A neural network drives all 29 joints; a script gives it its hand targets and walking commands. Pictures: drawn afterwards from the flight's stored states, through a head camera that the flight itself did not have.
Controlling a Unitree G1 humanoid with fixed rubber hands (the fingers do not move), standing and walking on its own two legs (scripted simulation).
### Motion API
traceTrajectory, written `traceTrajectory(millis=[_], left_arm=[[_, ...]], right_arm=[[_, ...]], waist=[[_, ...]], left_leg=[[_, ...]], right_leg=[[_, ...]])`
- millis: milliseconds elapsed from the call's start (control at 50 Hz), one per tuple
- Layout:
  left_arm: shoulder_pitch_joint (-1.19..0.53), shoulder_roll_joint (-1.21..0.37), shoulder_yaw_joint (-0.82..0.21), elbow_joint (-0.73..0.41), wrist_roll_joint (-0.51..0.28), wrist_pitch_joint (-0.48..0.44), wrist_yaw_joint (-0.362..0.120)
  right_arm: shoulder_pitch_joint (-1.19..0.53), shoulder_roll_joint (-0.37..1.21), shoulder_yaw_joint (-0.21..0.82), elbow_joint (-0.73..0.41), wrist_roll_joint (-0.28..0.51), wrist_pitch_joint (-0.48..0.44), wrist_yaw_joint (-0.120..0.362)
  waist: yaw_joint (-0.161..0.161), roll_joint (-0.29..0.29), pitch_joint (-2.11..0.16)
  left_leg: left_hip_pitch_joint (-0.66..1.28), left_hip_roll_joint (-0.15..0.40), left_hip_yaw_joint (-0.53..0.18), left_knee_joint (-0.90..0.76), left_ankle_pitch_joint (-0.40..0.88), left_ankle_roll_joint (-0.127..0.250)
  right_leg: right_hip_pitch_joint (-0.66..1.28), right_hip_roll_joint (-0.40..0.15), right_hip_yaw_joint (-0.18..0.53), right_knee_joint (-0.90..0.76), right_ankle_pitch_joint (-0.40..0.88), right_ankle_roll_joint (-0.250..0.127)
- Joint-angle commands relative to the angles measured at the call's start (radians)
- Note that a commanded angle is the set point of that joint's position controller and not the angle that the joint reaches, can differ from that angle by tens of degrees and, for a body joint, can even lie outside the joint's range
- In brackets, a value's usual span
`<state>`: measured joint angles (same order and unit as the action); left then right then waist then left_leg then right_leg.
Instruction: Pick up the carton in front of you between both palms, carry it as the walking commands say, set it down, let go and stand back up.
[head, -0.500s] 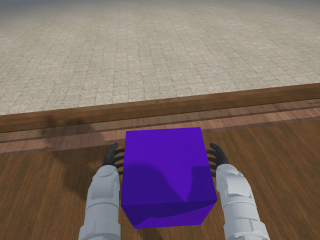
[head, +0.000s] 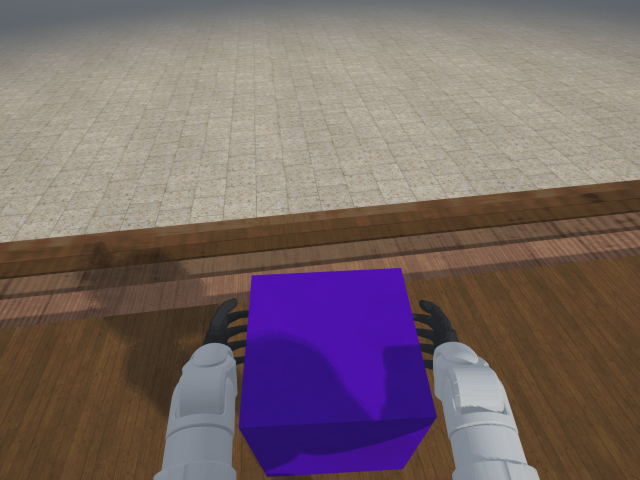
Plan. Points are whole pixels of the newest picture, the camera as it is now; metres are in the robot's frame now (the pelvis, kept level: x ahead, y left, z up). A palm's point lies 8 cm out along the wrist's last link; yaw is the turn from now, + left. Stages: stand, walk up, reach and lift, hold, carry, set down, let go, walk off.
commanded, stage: reach and lift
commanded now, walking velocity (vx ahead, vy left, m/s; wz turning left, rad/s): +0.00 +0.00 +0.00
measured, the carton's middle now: (331, 377) +0.30 +0.00 -0.05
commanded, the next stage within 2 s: hold in 0.10 s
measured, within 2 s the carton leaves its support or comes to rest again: neither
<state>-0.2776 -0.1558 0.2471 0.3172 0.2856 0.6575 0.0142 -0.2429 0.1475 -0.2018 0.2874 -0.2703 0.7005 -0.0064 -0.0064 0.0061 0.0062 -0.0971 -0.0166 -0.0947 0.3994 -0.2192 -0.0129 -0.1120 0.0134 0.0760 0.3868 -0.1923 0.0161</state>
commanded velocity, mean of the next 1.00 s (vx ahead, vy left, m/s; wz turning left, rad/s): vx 0.00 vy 0.00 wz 0.00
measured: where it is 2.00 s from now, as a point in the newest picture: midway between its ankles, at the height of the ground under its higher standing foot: outside the picture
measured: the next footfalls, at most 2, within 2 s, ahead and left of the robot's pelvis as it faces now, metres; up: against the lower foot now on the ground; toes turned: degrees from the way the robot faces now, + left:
right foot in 1.80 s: +0.17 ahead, -0.09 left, +0.00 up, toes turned -8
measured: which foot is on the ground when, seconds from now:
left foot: down 0.00-1.00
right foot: down 0.00-1.00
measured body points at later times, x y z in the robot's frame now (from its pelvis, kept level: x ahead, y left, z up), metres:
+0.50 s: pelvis -0.02 +0.00 +0.00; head -0.06 +0.00 +0.45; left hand +0.29 +0.15 +0.04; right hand +0.28 -0.15 +0.03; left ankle +0.01 +0.13 -0.74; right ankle +0.02 -0.13 -0.74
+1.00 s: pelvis -0.01 +0.00 +0.00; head -0.05 +0.00 +0.45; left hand +0.29 +0.15 +0.04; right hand +0.29 -0.15 +0.04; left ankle +0.00 +0.13 -0.74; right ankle +0.02 -0.13 -0.74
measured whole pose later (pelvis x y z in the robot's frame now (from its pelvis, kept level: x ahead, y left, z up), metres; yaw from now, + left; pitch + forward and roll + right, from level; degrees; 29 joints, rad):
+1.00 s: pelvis -0.01 +0.00 +0.00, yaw +0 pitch -7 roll +0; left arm -0.27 -0.15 0.23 0.24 0.29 0.74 0.01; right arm -0.24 0.15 -0.18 0.22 -0.27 0.79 0.00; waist 0.00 0.01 0.02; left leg -0.05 -0.01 -0.09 0.37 -0.20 -0.01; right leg -0.06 0.01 0.08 0.36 -0.18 0.02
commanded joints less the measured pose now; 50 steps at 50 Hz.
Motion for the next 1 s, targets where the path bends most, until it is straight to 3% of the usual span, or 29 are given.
traceTrajectory(millis=[0, 80, 180, 340, 580, 980], left_arm=[[-0.447, -0.980, -0.554, -0.023, -0.257, -0.014, -0.265], [-0.452, -0.983, -0.562, -0.035, -0.263, -0.004, -0.264], [-0.410, -0.977, -0.624, -0.136, -0.302, 0.032, -0.253], [-0.446, -0.931, -0.557, -0.091, -0.268, 0.073, -0.265], [-0.552, -0.955, -0.556, -0.049, -0.269, 0.054, -0.281], [-0.443, -0.939, -0.575, -0.117, -0.279, 0.065, -0.268]], right_arm=[[-0.558, 0.940, 0.548, -0.112, 0.267, -0.064, 0.245], [-0.566, 0.935, 0.555, -0.125, 0.271, -0.056, 0.247], [-0.534, 0.939, 0.626, -0.225, 0.312, -0.020, 0.240], [-0.546, 0.902, 0.549, -0.167, 0.273, 0.021, 0.241], [-0.653, 0.952, 0.555, -0.125, 0.279, 0.008, 0.250], [-0.542, 0.931, 0.568, -0.191, 0.286, 0.017, 0.238]], waist=[[0.000, 0.004, -0.292], [0.000, 0.005, -0.286], [0.009, 0.003, -0.330], [0.002, 0.002, -0.170], [0.010, -0.003, -0.225], [0.006, 0.001, -0.254]], left_leg=[[0.036, -0.084, 0.016, -0.051, 0.253, 0.001], [0.041, -0.082, 0.016, -0.056, 0.242, 0.000], [0.091, -0.082, 0.009, -0.067, 0.329, -0.003], [0.021, -0.074, 0.027, -0.097, 0.087, 0.007], [-0.002, -0.076, 0.037, -0.080, 0.026, 0.014], [0.054, -0.081, 0.026, -0.085, 0.206, 0.004]], right_leg=[[0.131, 0.090, -0.014, -0.026, 0.241, -0.003], [0.129, 0.090, -0.017, -0.029, 0.223, -0.005], [0.168, 0.092, -0.012, -0.043, 0.302, 0.001], [0.107, 0.083, -0.021, -0.072, 0.070, -0.009], [0.113, 0.075, -0.023, -0.052, 0.020, -0.006], [0.161, 0.085, -0.015, -0.059, 0.203, -0.001]])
